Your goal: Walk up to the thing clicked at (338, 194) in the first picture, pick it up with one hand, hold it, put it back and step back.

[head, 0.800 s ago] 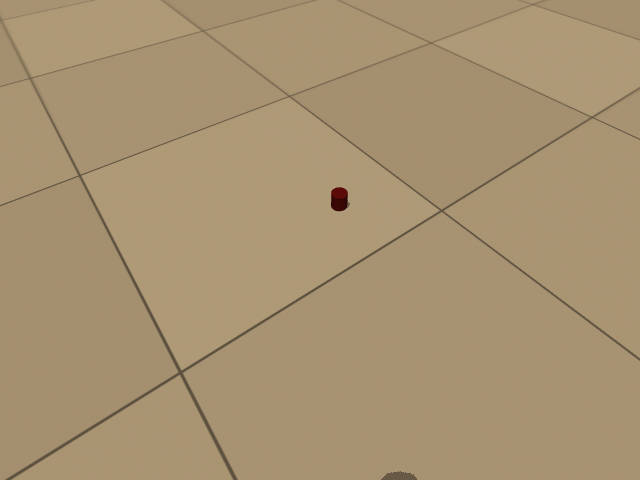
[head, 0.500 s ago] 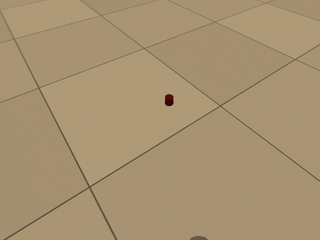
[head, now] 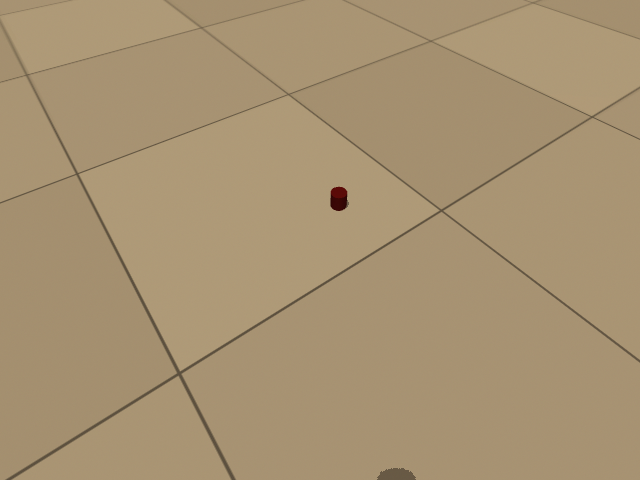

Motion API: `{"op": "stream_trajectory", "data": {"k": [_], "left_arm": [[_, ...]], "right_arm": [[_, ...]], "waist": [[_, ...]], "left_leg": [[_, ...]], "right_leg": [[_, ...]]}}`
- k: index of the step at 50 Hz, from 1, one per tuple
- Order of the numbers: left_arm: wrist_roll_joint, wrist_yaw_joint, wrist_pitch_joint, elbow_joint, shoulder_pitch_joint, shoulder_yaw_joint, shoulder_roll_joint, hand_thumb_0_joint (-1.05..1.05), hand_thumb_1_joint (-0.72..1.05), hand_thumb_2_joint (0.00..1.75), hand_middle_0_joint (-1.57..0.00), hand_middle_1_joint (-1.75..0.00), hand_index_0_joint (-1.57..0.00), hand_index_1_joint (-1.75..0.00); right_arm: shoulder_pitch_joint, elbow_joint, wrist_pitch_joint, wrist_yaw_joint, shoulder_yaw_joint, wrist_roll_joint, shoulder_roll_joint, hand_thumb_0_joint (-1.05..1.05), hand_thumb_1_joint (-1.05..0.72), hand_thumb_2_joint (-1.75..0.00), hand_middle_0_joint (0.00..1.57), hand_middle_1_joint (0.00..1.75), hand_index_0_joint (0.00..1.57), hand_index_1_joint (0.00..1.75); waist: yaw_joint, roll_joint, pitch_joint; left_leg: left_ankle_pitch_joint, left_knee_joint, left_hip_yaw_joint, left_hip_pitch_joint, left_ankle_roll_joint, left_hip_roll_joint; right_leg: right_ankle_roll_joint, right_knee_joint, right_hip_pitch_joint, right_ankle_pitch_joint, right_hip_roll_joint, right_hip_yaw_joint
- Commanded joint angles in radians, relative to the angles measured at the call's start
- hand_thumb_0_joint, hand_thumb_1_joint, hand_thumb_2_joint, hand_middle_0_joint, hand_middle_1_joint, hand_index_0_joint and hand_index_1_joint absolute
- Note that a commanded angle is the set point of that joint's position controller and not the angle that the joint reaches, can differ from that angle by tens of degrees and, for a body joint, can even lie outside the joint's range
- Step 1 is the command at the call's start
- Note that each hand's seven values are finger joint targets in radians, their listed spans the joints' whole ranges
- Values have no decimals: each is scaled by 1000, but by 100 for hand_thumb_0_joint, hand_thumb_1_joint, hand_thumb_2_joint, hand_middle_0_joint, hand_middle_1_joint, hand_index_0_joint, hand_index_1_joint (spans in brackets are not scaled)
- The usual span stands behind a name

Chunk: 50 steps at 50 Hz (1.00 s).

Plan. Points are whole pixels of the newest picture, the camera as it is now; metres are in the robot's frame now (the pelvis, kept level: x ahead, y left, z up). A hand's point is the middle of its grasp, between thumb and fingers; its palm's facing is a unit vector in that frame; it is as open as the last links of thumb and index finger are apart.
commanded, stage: stand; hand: left
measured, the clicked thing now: (338, 198) +1.33 -0.07 -0.74
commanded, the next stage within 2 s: walk up in 0.32 s
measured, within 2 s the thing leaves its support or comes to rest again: neither
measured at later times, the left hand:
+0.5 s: hand out of the picture +0.10 +0.26 -0.15, palm faces -0.09 -0.93 -0.36, open 7.4 cm
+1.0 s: hand (241, 409) +0.24 +0.14 -0.14, palm faces -0.14 -0.92 -0.36, open 7.4 cm
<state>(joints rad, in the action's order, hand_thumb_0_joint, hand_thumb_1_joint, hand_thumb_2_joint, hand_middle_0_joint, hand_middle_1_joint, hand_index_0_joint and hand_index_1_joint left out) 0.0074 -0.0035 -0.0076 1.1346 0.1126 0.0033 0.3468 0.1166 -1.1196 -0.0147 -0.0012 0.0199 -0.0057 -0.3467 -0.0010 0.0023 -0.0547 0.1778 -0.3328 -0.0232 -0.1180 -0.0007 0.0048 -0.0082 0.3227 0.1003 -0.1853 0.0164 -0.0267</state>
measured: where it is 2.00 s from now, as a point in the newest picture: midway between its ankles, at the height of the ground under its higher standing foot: (379, 343)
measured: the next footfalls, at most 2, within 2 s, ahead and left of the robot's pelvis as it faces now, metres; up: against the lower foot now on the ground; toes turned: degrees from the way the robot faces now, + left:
right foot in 0.66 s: +0.20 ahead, -0.23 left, +0.00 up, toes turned -11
left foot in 1.14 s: +0.43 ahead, +0.00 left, +0.00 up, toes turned -6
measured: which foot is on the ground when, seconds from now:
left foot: down 0.00-0.68, up 0.70-1.00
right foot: down 0.00-0.36, up 0.38-0.64, down 0.66-1.00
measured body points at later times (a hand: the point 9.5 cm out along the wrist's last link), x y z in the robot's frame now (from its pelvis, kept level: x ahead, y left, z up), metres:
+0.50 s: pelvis +0.02 -0.02 +0.00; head +0.03 -0.02 +0.44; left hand +0.11 +0.31 -0.12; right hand +0.06 -0.34 -0.12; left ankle +0.00 +0.12 -0.75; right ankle +0.04 -0.15 -0.71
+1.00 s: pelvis +0.20 -0.13 -0.01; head +0.20 -0.14 +0.44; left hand +0.25 +0.19 -0.12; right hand +0.23 -0.45 -0.13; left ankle +0.32 +0.01 -0.71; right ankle +0.16 -0.23 -0.75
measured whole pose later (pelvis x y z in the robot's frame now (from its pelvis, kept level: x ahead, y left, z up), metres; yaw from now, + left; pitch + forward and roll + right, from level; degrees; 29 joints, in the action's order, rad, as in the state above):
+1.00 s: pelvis +0.20 -0.13 -0.01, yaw -10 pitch -3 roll -1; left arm 0.01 -0.06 -0.06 0.92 0.38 0.06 0.38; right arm 0.24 -0.90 -0.03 0.09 -0.06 -0.03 -0.41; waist -0.05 0.04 -0.05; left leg 0.26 -0.80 0.01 -0.49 0.00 -0.10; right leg 0.05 0.44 0.12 -0.28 -0.03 -0.02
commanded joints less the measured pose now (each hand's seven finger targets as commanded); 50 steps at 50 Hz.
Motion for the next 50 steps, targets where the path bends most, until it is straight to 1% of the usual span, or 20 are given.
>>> {"op": "stream_trajectory", "data": {"k": [1, 15, 16, 17, 18, 19, 20, 22, 26, 30, 32, 33, 34, 35, 36, 37, 38, 40, 42, 50], "left_arm": [[3, 12, -25, -61, -38, 35, 209, 0, 90, 90, -20, -30, -20, -30], [4, 12, -23, -62, -33, 35, 209, 0, 90, 90, -20, -30, -20, -30], [21, -22, -27, -140, 27, 102, 298, 0, 90, 90, -20, -30, -20, -30], [29, -33, -24, -154, -29, 100, 279, 0, 90, 90, -20, -30, -20, -30], [28, -42, -15, -176, -95, 96, 243, 0, 90, 90, -20, -30, -20, -30], [38, -47, -13, -203, -117, 100, 249, 0, 90, 90, -20, -30, -20, -30], [34, -49, -20, -221, -122, 102, 254, 0, 90, 90, -20, -30, -20, -30], [25, -64, -31, -226, -68, 106, 261, 0, 90, 90, -20, -30, -20, -30], [20, -100, -29, -233, 38, 111, 246, 0, 90, 90, -20, -30, -20, -30], [22, -103, -33, -225, 82, 125, 248, 0, 90, 90, -20, -30, -20, -30], [24, -89, -40, -185, 214, 138, 269, 0, 90, 90, -20, -30, -20, -30], [26, -74, -47, -150, 331, 158, 312, 0, 90, 90, -20, -30, -20, -30], [29, -50, -54, -141, 460, 187, 383, 0, 90, 90, -20, -30, -20, -30], [29, -43, -64, -188, 418, 188, 453, 0, 90, 90, -20, -30, -20, -30], [18, -48, -64, -234, 286, 181, 479, 0, 90, 90, -20, -30, -20, -30], [4, -48, -60, -262, 207, 177, 462, 0, 90, 90, -20, -30, -20, -30], [0, -43, -65, -273, 181, 167, 417, 0, 90, 90, -20, -30, -20, -30], [-3, -36, -76, -273, 169, 148, 362, 0, 90, 90, -20, -30, -20, -30], [-4, -35, -85, -275, 178, 137, 335, 0, 90, 90, -20, -30, -20, -30], [1, -39, -98, -316, 240, 134, 348, 0, 90, 90, -20, -30, -20, -30]], "right_arm": [[-44, 57, -21, -10, -44, 0, -214, 0, -90, -90, 20, 30, 20, 30], [-39, 59, -21, -11, -44, 0, -213, 0, -90, -90, 20, 30, 20, 30], [44, 120, -46, 5, -117, -26, -317, 0, -90, -90, 20, 30, 20, 30], [109, 92, -54, 10, -134, -34, -336, 0, -90, -90, 20, 30, 20, 30], [148, 86, -56, 10, -152, -38, -365, 0, -90, -90, 20, 30, 20, 30], [164, 103, -62, 11, -165, -37, -382, 0, -90, -90, 20, 30, 20, 30], [142, 125, -69, 11, -170, -35, -388, 0, -90, -90, 20, 30, 20, 30], [98, 158, -81, 11, -161, -35, -345, 0, -90, -90, 20, 30, 20, 30], [-3, 230, -84, 28, -167, -42, -338, 0, -90, -90, 20, 30, 20, 30], [-11, 250, -72, 39, -165, -41, -330, 0, -90, -90, 20, 30, 20, 30], [-20, 260, -59, 38, -158, -39, -311, 0, -90, -90, 20, 30, 20, 30], [7, 261, -53, 37, -143, -42, -274, 0, -90, -90, 20, 30, 20, 30], [60, 266, -48, 41, -115, -39, -195, 0, -90, -90, 20, 30, 20, 30], [97, 289, -41, 44, -109, -17, -198, 0, -90, -90, 20, 30, 20, 30], [90, 278, -34, 37, -138, -24, -302, 0, -90, -90, 20, 30, 20, 30], [75, 264, -37, 37, -151, -26, -338, 0, -90, -90, 20, 30, 20, 30], [81, 243, -42, 42, -150, -11, -339, 0, -90, -90, 20, 30, 20, 30], [163, 216, -37, 47, -134, -1, -288, 0, -90, -90, 20, 30, 20, 30], [185, 219, -31, 59, -138, -11, -276, 0, -90, -90, 20, 30, 20, 30], [8, 325, -46, 84, -146, -32, -255, 0, -90, -90, 20, 30, 20, 30]], "waist": [[-4, 6, 83], [-5, 6, 90], [15, -34, 181], [61, 24, 112], [100, 132, 12], [113, 142, -46], [99, 95, -91], [49, 53, -68], [-6, 186, -29], [-28, 162, -35], [-92, 53, 10], [-139, -101, 65], [-196, -355, 91], [-146, -385, 77], [-94, -263, 4], [-62, -193, -63], [-44, -135, -64], [-12, -138, -33], [-8, -139, -39], [-55, -74, -73]], "left_leg": [[-156, 49, -96, 5, 31, -128], [-178, 54, -95, 0, 32, -130], [348, -23, -97, 104, 94, -109], [532, 27, -171, 174, 130, -161], [655, 139, -311, 222, 173, -264], [648, 202, -423, 188, 233, -390], [591, 222, -464, 123, 260, -436], [492, 220, -386, 125, 242, -393], [352, 180, -130, 34, 192, -300], [334, 69, 21, -168, 144, -217], [368, -132, 67, -272, 126, -183], [355, -372, 116, -375, 104, -126], [432, -696, 147, -483, 75, -24], [404, -849, 53, -569, 31, 38], [366, -877, -4, -506, 25, -30], [316, -881, -38, -495, 30, -84], [235, -878, -47, -502, 35, -112], [154, -783, -42, -418, 49, -130], [100, -707, -20, -376, 36, -130], [31, -352, 33, -368, -12, -123]], "right_leg": [[34, -47, -23, 133, 122, 96], [30, -44, -45, 151, 125, 89], [63, 59, 57, -313, 51, 102], [66, 154, 287, -423, 39, 78], [41, 336, 505, -350, -12, -1], [33, 493, 612, -320, 20, 45], [39, 550, 633, -289, 52, 121], [41, 572, 599, -225, 98, 154], [16, 406, 412, -158, 107, 64], [9, 290, 138, -16, 52, -37], [16, 252, -67, 14, 20, -74], [27, 261, -226, -57, -6, -47], [49, 93, -280, -368, 93, 170], [132, -185, -176, -692, 319, 688], [222, -237, -9, -807, 398, 834], [247, -237, 91, -778, 389, 802], [235, -203, 74, -635, 335, 669], [187, -145, 98, -446, 250, 449], [194, -143, 144, -374, 214, 357], [210, -131, 139, -325, 207, 249]]}}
